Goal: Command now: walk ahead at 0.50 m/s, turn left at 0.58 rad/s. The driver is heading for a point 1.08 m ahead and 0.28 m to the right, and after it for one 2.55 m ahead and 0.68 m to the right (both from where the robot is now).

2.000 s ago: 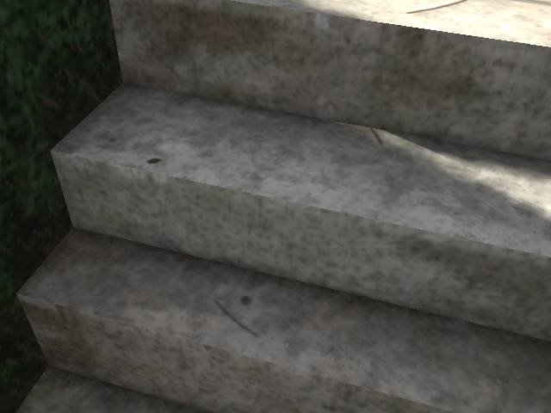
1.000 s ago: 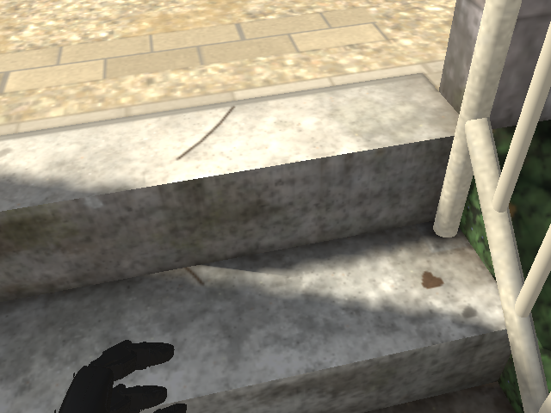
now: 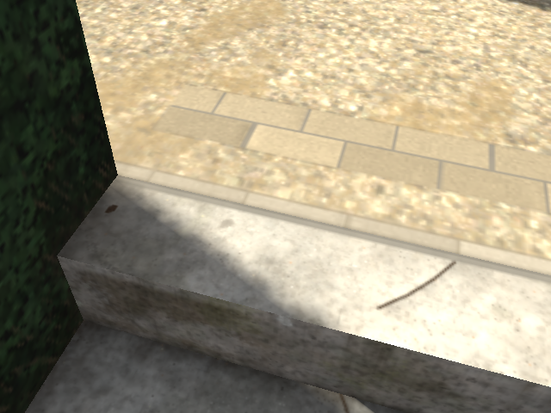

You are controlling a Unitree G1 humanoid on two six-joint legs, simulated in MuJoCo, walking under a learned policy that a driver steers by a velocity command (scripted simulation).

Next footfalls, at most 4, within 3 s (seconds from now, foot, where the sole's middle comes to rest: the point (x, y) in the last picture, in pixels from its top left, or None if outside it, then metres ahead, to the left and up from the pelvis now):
0.58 right None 0.30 -0.09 -0.49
1.00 left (269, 247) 0.67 0.05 -0.28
1.56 right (465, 219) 0.76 -0.35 -0.28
2.12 left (444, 105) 1.17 -0.39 -0.28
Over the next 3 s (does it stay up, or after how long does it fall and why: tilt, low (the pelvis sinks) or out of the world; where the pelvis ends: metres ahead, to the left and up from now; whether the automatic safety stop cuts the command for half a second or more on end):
stays up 1.41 -0.53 0.50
